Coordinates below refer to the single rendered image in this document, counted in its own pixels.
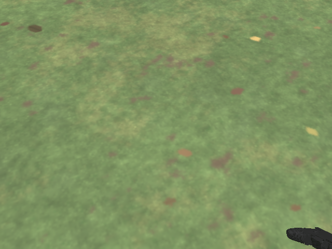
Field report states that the right robot hand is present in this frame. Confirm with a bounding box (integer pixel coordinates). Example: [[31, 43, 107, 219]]
[[286, 227, 332, 249]]

